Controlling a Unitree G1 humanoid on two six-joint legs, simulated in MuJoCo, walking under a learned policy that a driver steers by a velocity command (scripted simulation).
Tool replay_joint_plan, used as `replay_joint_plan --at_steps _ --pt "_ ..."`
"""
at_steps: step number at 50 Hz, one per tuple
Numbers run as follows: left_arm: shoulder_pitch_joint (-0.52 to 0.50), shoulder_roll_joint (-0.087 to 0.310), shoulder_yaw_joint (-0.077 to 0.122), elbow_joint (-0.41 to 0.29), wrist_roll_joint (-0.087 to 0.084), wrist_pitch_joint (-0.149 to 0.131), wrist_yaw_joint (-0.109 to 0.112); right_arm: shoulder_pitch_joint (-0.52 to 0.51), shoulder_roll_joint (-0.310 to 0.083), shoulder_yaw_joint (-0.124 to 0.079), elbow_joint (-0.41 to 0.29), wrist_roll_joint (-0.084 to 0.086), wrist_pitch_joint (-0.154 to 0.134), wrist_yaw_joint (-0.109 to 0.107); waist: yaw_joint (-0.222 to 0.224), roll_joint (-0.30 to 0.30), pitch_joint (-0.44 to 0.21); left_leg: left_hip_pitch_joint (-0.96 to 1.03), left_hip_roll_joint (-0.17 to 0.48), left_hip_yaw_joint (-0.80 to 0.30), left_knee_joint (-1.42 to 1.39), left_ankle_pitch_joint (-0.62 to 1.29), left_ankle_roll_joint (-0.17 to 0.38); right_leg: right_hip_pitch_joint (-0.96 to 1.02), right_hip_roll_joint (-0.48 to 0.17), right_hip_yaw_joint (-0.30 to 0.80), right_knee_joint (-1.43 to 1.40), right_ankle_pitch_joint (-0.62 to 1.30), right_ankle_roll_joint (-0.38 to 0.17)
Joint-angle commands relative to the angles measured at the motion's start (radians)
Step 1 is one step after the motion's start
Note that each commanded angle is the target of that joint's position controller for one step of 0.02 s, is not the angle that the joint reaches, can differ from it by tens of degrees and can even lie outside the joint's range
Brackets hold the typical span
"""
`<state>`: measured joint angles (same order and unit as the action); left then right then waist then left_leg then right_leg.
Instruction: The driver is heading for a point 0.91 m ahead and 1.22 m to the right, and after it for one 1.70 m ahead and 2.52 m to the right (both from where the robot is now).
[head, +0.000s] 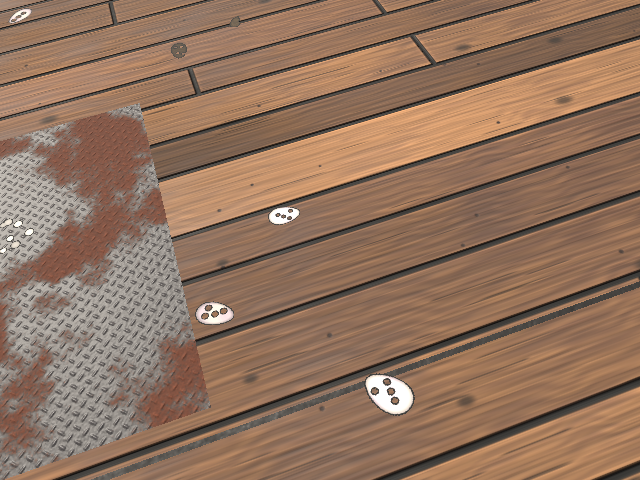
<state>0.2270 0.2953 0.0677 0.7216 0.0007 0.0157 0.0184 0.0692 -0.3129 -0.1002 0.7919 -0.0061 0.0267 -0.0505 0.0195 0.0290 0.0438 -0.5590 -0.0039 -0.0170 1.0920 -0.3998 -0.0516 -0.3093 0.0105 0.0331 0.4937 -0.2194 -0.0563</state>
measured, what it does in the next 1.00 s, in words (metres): steps on the spot, turning right: left foot, then right foot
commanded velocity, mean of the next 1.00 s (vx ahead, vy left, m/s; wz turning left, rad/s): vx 0.00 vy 0.00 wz -0.59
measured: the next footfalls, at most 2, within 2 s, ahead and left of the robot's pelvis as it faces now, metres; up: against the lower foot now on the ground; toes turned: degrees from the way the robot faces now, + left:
left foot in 0.32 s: +0.09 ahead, +0.14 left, +0.00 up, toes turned -17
right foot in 0.74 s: +0.00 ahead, -0.12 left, +0.00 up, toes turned -28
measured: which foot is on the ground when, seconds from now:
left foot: up 0.00-0.30, down 0.32-0.74, up 0.76-1.00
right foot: down 0.00-0.32, up 0.34-0.72, down 0.74-1.00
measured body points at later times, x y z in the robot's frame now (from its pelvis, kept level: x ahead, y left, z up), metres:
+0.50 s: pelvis +0.02 +0.04 +0.00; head +0.06 +0.05 +0.45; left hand +0.24 +0.29 -0.11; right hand +0.07 -0.27 -0.10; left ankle +0.05 +0.15 -0.74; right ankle -0.04 -0.09 -0.66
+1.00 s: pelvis +0.00 -0.01 +0.00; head +0.02 -0.06 +0.45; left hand +0.30 +0.13 -0.07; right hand -0.03 -0.35 -0.11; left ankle +0.11 +0.11 -0.68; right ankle -0.04 -0.10 -0.74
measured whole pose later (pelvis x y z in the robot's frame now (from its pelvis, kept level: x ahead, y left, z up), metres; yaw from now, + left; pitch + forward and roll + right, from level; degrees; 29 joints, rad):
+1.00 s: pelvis +0.00 -0.01 +0.00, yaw -35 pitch +2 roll +2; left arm 0.19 0.32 0.06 0.59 -0.01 0.03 0.02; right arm 0.09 -0.34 -0.09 0.75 0.00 0.01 -0.02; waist 0.01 0.03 0.07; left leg -0.51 0.00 -0.06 0.95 -0.35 -0.08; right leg -0.28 0.05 0.11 0.45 -0.20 -0.05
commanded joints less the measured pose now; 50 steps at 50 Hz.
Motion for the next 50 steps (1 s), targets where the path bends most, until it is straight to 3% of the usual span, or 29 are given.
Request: replay_joint_plan --at_steps 1,5,10,12,14,15,16,17,18,19,20,21,24,28,33,35,36,37,38,39,40,41,42,44,50 --pt "-0.028 0.161 0.040 -0.081 -0.007 -0.015 0.019 -0.019 -0.066 -0.017 -0.059 0.008 -0.021 -0.003 -0.019 -0.142 -0.156 -0.086 0.005 -0.058 -0.036 0.065 -0.015 0.232 -0.222 0.271 -0.144 0.395 -0.155" --pt "-0.022 0.186 0.051 -0.092 -0.010 0.000 0.029 -0.050 -0.050 -0.007 -0.063 0.010 -0.028 0.007 0.003 -0.166 -0.140 -0.023 -0.009 -0.071 -0.241 0.078 -0.038 0.224 -0.204 0.315 -0.139 0.276 -0.160" --pt "-0.053 0.196 0.057 -0.112 -0.009 0.014 0.016 -0.031 -0.072 -0.008 -0.057 0.018 -0.044 0.027 0.008 -0.192 -0.128 0.114 -0.035 -0.075 -0.395 0.041 -0.030 0.155 -0.190 0.406 -0.119 0.276 -0.172" --pt "-0.072 0.193 0.056 -0.120 -0.015 0.020 0.013 -0.009 -0.080 -0.009 -0.053 0.021 -0.054 0.036 0.000 -0.198 -0.137 0.160 -0.041 -0.076 -0.480 0.046 -0.018 0.168 -0.181 0.449 -0.093 0.329 -0.163" --pt "-0.109 0.186 0.053 -0.132 -0.028 0.028 0.017 0.054 -0.085 -0.013 -0.035 0.020 -0.064 0.046 -0.044 -0.189 -0.144 0.280 -0.040 -0.057 -0.683 0.185 0.006 0.144 -0.138 0.453 -0.046 0.319 -0.120" --pt "-0.104 0.165 0.047 -0.137 -0.029 0.031 0.021 0.087 -0.113 -0.022 -0.024 0.013 -0.065 0.046 -0.049 -0.157 -0.153 0.387 0.020 -0.084 -0.757 0.296 0.031 0.079 -0.098 0.428 -0.004 0.208 -0.075" --pt "-0.055 0.109 0.033 -0.138 -0.016 0.030 0.018 0.098 -0.181 -0.035 -0.030 -0.004 -0.059 0.039 -0.015 0.039 -0.180 0.509 0.223 -0.262 -0.779 0.415 0.108 -0.050 0.005 0.302 0.189 -0.086 -0.017" --pt "-0.039 0.126 0.042 -0.166 -0.023 0.021 0.016 0.077 -0.226 -0.041 -0.030 -0.033 -0.050 0.039 0.015 0.269 -0.123 0.488 0.385 -0.487 -0.799 0.587 0.286 -0.256 0.141 0.134 0.370 -0.433 0.040" --pt "-0.015 0.210 0.065 -0.145 -0.007 0.013 0.014 0.040 -0.170 -0.026 -0.058 -0.031 -0.054 0.036 0.007 0.181 -0.114 0.451 0.429 -0.478 -0.795 0.588 0.347 -0.276 0.060 0.144 0.579 -0.424 0.080" --pt "-0.006 0.236 0.080 -0.122 -0.016 0.016 0.010 -0.007 -0.117 -0.011 -0.073 -0.022 -0.053 0.029 0.021 0.123 -0.099 0.430 0.363 -0.366 -0.780 0.551 0.309 -0.273 0.044 0.137 0.653 -0.353 0.094" --pt "0.009 0.213 0.080 -0.101 -0.017 0.027 0.012 -0.040 -0.099 -0.005 -0.080 -0.010 -0.050 0.025 0.031 0.097 -0.080 0.426 0.294 -0.274 -0.770 0.488 0.261 -0.279 0.035 0.122 0.686 -0.295 0.112" --pt "0.004 0.193 0.075 -0.100 -0.015 0.036 0.013 -0.043 -0.090 -0.001 -0.080 0.003 -0.048 0.020 0.017 0.101 -0.065 0.439 0.273 -0.231 -0.768 0.485 0.249 -0.312 0.029 0.115 0.718 -0.243 0.129" --pt "-0.058 0.132 0.052 -0.139 -0.029 0.039 0.003 0.017 -0.106 0.000 -0.067 -0.004 -0.033 0.006 -0.027 0.124 -0.060 0.485 0.243 -0.127 -0.780 0.539 0.264 -0.328 0.007 0.042 0.637 -0.178 0.158" --pt "-0.106 0.105 0.033 -0.179 -0.021 0.036 -0.010 0.046 -0.154 -0.014 -0.068 -0.003 -0.019 0.008 -0.065 0.140 -0.097 0.546 0.284 -0.078 -0.774 0.571 0.279 -0.253 -0.046 -0.006 0.434 -0.180 0.164" --pt "-0.074 0.123 0.039 -0.191 -0.022 0.047 -0.028 0.032 -0.193 -0.027 -0.070 0.019 -0.016 0.033 -0.050 0.153 -0.096 0.492 0.314 -0.019 -0.737 0.578 0.254 -0.080 -0.039 -0.082 0.208 -0.143 0.115" --pt "-0.016 0.123 0.047 -0.174 -0.021 0.051 -0.035 0.013 -0.189 -0.026 -0.065 0.040 -0.018 0.037 -0.005 0.134 -0.099 0.454 0.302 0.022 -0.654 0.529 0.201 0.038 -0.015 -0.111 0.018 -0.011 0.066" --pt "0.024 0.146 0.060 -0.160 -0.018 0.051 -0.028 0.059 -0.155 -0.018 -0.044 0.040 -0.023 0.041 0.005 0.078 -0.113 0.385 0.268 0.070 -0.558 0.437 0.141 0.158 -0.001 -0.085 -0.075 0.098 0.029" --pt "0.068 0.241 0.088 -0.163 -0.021 0.046 -0.013 0.094 -0.101 -0.003 -0.046 0.006 -0.026 0.045 0.000 -0.148 -0.136 0.181 0.175 0.163 -0.310 0.165 0.046 0.340 -0.158 0.152 -0.124 0.424 -0.040" --pt "0.060 0.323 0.092 -0.198 0.002 0.031 -0.010 0.033 -0.057 0.018 -0.111 -0.032 -0.029 0.040 -0.002 -0.356 -0.145 -0.089 0.024 0.126 -0.068 -0.291 -0.024 0.383 -0.399 0.498 -0.107 0.678 -0.252" --pt "0.086 0.268 0.080 -0.193 0.024 0.004 -0.022 -0.034 -0.111 0.001 -0.123 -0.010 -0.030 0.031 0.066 -0.234 -0.209 -0.094 0.024 -0.019 0.091 -0.301 -0.022 0.331 -0.409 0.500 -0.142 0.587 -0.328" --pt "0.042 0.240 0.068 -0.183 0.020 -0.013 -0.023 -0.038 -0.130 -0.007 -0.123 0.012 -0.027 0.029 0.033 -0.197 -0.156 -0.102 0.045 -0.043 0.122 -0.217 -0.005 0.288 -0.345 0.401 -0.152 0.488 -0.274" --pt "-0.015 0.215 0.064 -0.181 0.003 -0.018 -0.016 -0.014 -0.134 -0.012 -0.105 0.012 -0.024 0.023 0.003 -0.154 -0.123 -0.102 0.062 -0.051 0.089 -0.126 0.002 0.255 -0.281 0.332 -0.153 0.380 -0.209" --pt "-0.057 0.191 0.053 -0.187 -0.011 -0.015 -0.009 -0.008 -0.144 -0.017 -0.096 0.004 -0.021 0.017 -0.011 -0.149 -0.103 -0.094 0.066 -0.055 0.053 -0.064 -0.001 0.225 -0.251 0.303 -0.153 0.354 -0.174" --pt "-0.078 0.182 0.043 -0.199 -0.005 -0.008 0.003 0.023 -0.132 -0.017 -0.090 -0.002 -0.021 0.021 -0.033 -0.158 -0.122 -0.020 0.034 -0.042 0.053 0.022 -0.017 0.172 -0.212 0.270 -0.156 0.397 -0.169" --pt "-0.055 0.202 0.051 -0.197 -0.007 0.002 0.015 -0.008 -0.090 0.001 -0.110 0.004 -0.027 0.027 -0.007 -0.172 -0.118 0.031 -0.002 -0.061 -0.229 0.061 -0.040 0.180 -0.187 0.329 -0.138 0.257 -0.174"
